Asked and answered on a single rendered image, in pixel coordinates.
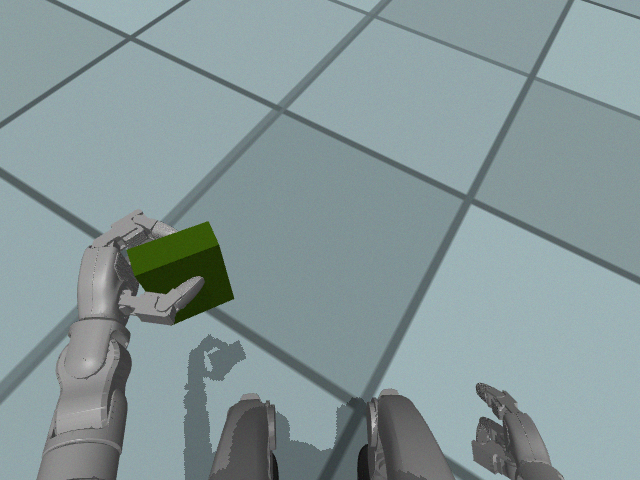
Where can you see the right robot arm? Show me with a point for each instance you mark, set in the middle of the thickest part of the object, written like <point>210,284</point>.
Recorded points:
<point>537,471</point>

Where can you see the carton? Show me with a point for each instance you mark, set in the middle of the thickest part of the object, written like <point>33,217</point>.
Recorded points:
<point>165,263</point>

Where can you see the left robot arm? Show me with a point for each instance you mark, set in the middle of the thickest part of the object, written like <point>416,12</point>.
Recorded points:
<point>86,434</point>

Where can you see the left robot hand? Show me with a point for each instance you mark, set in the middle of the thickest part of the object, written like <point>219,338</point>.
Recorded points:
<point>107,286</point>

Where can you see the right robot hand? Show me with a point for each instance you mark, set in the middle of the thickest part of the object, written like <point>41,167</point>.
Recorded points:
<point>515,443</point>

